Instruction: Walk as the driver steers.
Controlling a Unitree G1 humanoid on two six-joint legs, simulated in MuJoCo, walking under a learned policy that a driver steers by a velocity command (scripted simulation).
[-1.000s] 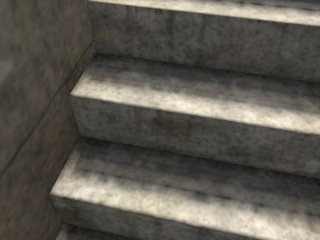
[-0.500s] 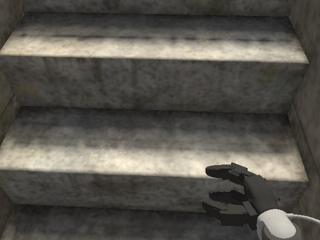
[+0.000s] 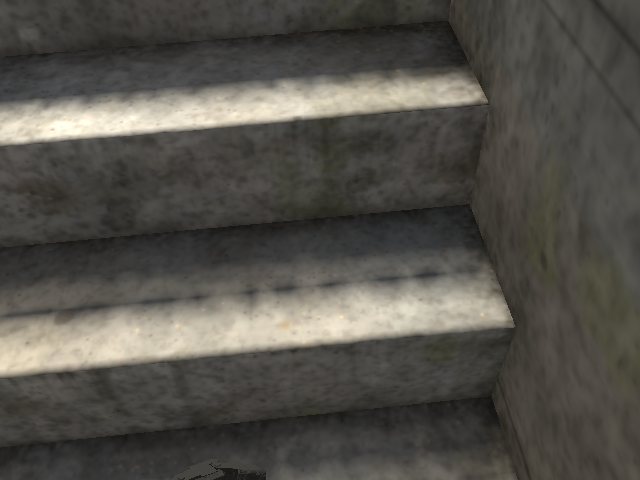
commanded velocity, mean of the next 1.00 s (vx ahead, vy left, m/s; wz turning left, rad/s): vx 0.25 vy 0.00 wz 0.29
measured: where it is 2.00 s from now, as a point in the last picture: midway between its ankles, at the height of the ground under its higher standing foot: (189, 110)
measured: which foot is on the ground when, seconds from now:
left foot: down 0.00-0.00, up 0.02-0.52, down 0.54-1.00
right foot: down 0.00-0.56, up 0.58-1.00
